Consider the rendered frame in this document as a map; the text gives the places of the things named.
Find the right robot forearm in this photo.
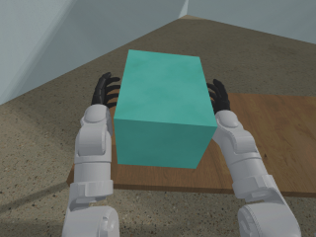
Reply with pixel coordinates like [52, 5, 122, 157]
[212, 110, 302, 237]

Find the robot left hand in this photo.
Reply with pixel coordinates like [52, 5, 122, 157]
[91, 72, 120, 109]

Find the left robot forearm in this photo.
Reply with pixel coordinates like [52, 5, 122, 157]
[61, 104, 114, 237]

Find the left robot upper arm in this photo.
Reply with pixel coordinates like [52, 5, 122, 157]
[62, 205, 119, 237]

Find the robot right hand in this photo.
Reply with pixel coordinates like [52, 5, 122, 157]
[206, 79, 231, 114]

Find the carton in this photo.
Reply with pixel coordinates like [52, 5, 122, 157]
[114, 49, 217, 169]

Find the right robot upper arm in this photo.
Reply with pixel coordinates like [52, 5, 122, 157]
[237, 199, 301, 237]

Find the table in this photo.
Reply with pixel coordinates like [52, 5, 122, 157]
[66, 89, 316, 237]

